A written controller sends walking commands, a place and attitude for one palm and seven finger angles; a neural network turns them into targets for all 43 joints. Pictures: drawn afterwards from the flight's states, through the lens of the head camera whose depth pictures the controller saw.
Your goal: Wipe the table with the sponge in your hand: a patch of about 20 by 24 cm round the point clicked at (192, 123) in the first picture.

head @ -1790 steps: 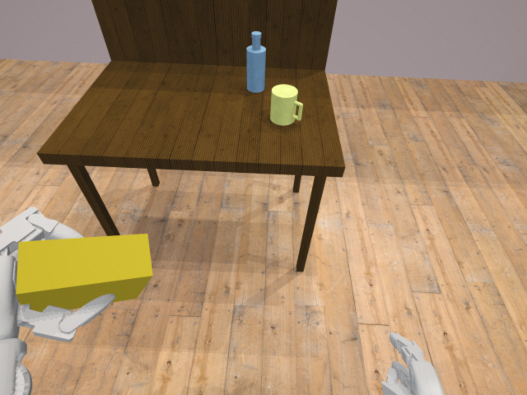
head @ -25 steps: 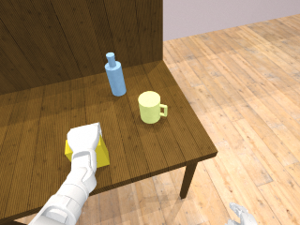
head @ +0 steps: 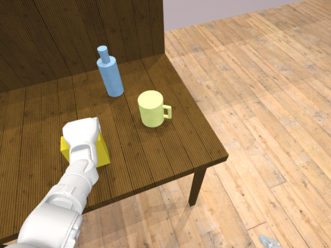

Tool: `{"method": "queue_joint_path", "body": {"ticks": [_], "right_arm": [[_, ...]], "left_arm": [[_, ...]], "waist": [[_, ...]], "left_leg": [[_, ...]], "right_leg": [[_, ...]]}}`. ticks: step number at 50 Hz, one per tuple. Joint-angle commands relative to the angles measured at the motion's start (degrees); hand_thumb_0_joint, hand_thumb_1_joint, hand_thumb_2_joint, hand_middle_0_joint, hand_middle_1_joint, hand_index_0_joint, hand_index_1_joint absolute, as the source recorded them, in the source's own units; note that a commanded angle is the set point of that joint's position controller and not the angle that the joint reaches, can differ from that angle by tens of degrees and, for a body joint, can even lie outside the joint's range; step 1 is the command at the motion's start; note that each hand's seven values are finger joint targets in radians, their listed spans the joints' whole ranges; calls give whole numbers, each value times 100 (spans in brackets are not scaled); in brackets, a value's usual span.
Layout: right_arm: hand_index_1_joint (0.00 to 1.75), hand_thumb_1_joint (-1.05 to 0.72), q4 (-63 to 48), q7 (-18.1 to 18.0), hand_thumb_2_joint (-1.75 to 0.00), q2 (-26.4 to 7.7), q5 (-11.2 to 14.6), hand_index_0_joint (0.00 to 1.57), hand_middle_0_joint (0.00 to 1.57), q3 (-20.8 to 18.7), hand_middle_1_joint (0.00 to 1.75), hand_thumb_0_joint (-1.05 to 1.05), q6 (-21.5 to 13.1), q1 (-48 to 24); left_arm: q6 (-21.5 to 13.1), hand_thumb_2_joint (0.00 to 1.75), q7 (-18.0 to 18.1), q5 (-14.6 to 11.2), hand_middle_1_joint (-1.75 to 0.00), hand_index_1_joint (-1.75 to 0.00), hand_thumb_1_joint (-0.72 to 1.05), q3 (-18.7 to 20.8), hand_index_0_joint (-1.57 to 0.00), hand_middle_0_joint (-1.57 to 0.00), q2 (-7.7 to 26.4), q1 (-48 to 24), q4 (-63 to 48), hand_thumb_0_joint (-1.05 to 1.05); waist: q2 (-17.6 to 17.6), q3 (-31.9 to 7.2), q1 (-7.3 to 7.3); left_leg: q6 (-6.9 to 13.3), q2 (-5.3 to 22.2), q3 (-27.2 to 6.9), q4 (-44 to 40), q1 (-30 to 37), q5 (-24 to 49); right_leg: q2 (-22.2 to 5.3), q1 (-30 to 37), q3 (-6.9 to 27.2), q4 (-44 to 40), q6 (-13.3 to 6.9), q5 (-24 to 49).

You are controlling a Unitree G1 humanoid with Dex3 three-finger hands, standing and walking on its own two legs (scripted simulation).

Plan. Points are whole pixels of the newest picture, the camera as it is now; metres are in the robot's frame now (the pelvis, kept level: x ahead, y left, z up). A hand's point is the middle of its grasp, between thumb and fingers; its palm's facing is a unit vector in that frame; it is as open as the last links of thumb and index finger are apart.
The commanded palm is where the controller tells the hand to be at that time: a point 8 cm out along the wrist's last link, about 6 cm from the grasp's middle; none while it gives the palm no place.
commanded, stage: wipe forward along the third lane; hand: left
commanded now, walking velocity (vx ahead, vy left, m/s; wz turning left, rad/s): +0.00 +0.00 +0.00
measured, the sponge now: (89, 154) +0.37 +0.25 -0.06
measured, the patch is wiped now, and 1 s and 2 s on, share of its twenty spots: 0.75 0.95 1.00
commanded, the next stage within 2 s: wipe back along the third lane in 1.22 s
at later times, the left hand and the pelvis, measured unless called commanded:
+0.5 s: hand (85, 131) +0.43 +0.27 -0.01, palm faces -0.12 +0.04 -0.99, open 9.6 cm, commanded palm +0.41 +0.25 +0.01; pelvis -0.01 +0.02 -0.01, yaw -1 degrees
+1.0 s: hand (82, 116) +0.48 +0.29 -0.01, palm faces -0.15 +0.04 -0.99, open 9.6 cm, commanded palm +0.48 +0.26 +0.01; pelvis -0.01 +0.03 -0.02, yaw -2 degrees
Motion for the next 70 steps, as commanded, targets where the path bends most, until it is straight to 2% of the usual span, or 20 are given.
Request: {"method": "queue_joint_path", "body": {"ticks": [1, 3, 6, 8, 11, 12, 15, 17, 22, 27, 28, 33, 37, 38, 46, 49, 60, 63, 66, 70], "right_arm": [[30, -90, -566, -39, -90, -778, 1, 20, 20, -202, 30, 0, -199, 80], [30, -90, -537, -34, -90, -777, 0, 20, 20, -208, 30, 0, -222, 154], [30, -90, -506, -36, -90, -833, 4, 20, 20, -205, 30, 0, -245, 270], [30, -90, -483, -7, -90, -809, 7, 20, 20, -213, 30, 0, -278, 322], [30, -90, -458, -5, -90, -853, 10, 20, 20, -207, 30, 0, -296, 419], [30, -90, -454, 15, -90, -834, 6, 20, 20, -220, 30, 0, -305, 451], [30, -90, -426, 56, -90, -855, -6, 20, 20, -235, 30, 0, -309, 546], [30, -90, -435, 79, -90, -838, -7, 20, 20, -242, 30, 0, -322, 596], [30, -90, -363, 86, -90, -914, -26, 20, 20, -231, 30, 0, -364, 704], [30, -90, -369, 141, -90, -917, -57, 20, 20, -232, 30, 0, -366, 795], [30, -90, -365, 152, -90, -914, -56, 20, 20, -224, 30, 0, -375, 816], [30, -90, -364, 131, -90, -987, -53, 20, 20, -187, 30, 0, -365, 865], [30, -90, -360, 118, -90, -1028, -68, 20, 20, -160, 30, 0, -380, 991], [30, -90, -369, 128, -90, -1013, -76, 20, 20, -167, 30, 0, -382, 1030], [30, -90, -402, 129, -90, -1065, -91, 20, 20, -176, 30, 0, -311, 1308], [30, -90, -382, 147, -90, -1048, -104, 20, 20, -175, 30, 0, -281, 1401], [30, -90, -316, 208, -90, -1056, -163, 20, 20, -227, 30, 0, -125, 1650], [30, -90, -299, 202, -90, -1091, -163, 20, 20, -201, 30, 0, -85, 1709], [30, -90, -306, 210, -90, -1120, -172, 20, 20, -178, 30, 0, -54, 1745], [30, -90, -394, 258, -90, -1037, -161, 20, 20, -218, 30, 0, -33, 1699]], "left_arm": [[-8, 130, 91, 105, -160, -160, 10, 277, -120, -120, 1087, -1396, -56, 0], [-21, 130, 101, 80, -160, -160, 10, 181, -120, -120, 996, -1633, 11, 0], [-60, 130, 124, 88, -160, -160, 10, 445, -120, -120, 1407, -1794, 160, 0], [-68, 130, 135, 39, -160, -160, 10, 294, -120, -120, 1167, -1807, 292, 0], [-78, 130, 133, 98, -160, -160, 10, 365, -120, -120, 1400, -2123, 399, 0], [-71, 130, 134, 101, -160, -160, 10, 270, -120, -120, 1234, -2088, 512, 0], [-106, 130, 132, 104, -160, -160, 10, 396, -120, -120, 1353, -2179, 572, 0], [-111, 130, 152, 58, -160, -160, 10, 244, -120, -120, 1136, -2164, 632, 0], [-118, 130, 220, 100, -160, -160, 10, 437, -120, -120, 1494, -2613, 839, 0], [-81, 130, 233, 132, -160, -160, 10, 399, -120, -120, 1456, -2712, 1031, 0], [-69, 130, 223, 111, -160, -160, 10, 320, -120, -120, 1382, -2835, 1032, 0], [17, 130, 178, 169, -160, -160, 10, 421, -120, -120, 1770, -3312, 1235, 0], [46, 130, 92, 210, -160, -160, 10, 456, -120, -120, 1987, -3650, 1311, 0], [42, 130, 62, 220, -160, -160, 10, 340, -120, -120, 1844, -3714, 1312, 0], [-28, 130, -230, 202, -160, -160, 10, 460, -120, -120, 2103, -3885, 1381, 0], [-80, 130, -289, 237, -160, -160, 10, 353, -120, -120, 2001, -3931, 1342, 0], [-211, 130, -365, 256, -160, -160, 10, 597, -120, -120, 2224, -3846, 1266, 0], [-183, 130, -385, 333, -160, -160, 10, 588, -120, -120, 2398, -4064, 1320, 0], [-194, 130, -401, 394, -160, -160, 10, 741, -120, -120, 2706, -4121, 1315, 0], [-212, 130, -491, 388, -160, -160, 10, 518, -120, -120, 2186, -3595, 1298, 0]], "waist": [[-786, -1413, -234], [-877, -1402, -329], [-813, -1500, -318], [-731, -1468, -358], [-659, -1485, -420], [-656, -1455, -431], [-564, -1651, -416], [-551, -1643, -450], [-631, -1570, -546], [-400, -1747, -554], [-453, -1756, -613], [-511, -1626, -753], [-348, -1776, -808], [-265, -1845, -856], [-269, -2099, -933], [-123, -2075, -971], [-64, -2381, -958], [-148, -2183, -1060], [-81, -2271, -1030], [125, -2347, -899]], "left_leg": [[342, -340, 297, -242, 296, 631], [352, -316, 303, -222, 228, 563], [361, -316, 275, -193, 97, 510], [366, -302, 299, -187, 89, 469], [371, -286, 252, -181, 37, 385], [369, -282, 250, -171, 36, 374], [362, -258, 223, -125, 65, 546], [367, -257, 239, -93, 45, 516], [385, -221, 177, -61, -106, 329], [370, -219, 166, 44, -118, 473], [376, -207, 156, 47, -106, 455], [392, -209, 110, 94, -336, 168], [400, -202, 83, 168, -371, 211], [405, -197, 82, 211, -338, 271], [411, -169, 36, 403, -348, 617], [405, -154, 51, 465, -352, 734], [411, -142, 68, 704, -370, 1331], [426, -141, 71, 717, -527, 1117], [435, -159, 69, 759, -603, 1126], [405, -138, 44, 684, -305, 1287]], "right_leg": [[80, 944, 45, -636, -78, 1162], [80, 844, 41, -645, -54, 1105], [86, 833, 44, -586, -54, 981], [94, 699, 25, -602, -56, 913], [117, 555, 10, -563, -64, 710], [130, 466, -20, -559, -72, 667], [158, 461, -54, -459, -105, 847], [174, 361, -69, -461, -95, 807], [187, 93, -96, -401, -95, 505], [211, -38, -119, -269, -116, 615], [222, -72, -141, -269, -108, 594], [219, -274, -125, -247, -81, 309], [233, -369, -140, -141, -88, 348], [244, -414, -142, -115, -92, 404], [298, -425, -181, 2, -93, 696], [312, -510, -192, 30, -108, 808], [341, -343, -177, 170, -132, 1510], [354, -461, -183, 153, -113, 1331], [356, -406, -166, 201, -125, 1346], [374, -471, -232, 198, -159, 1302]]}}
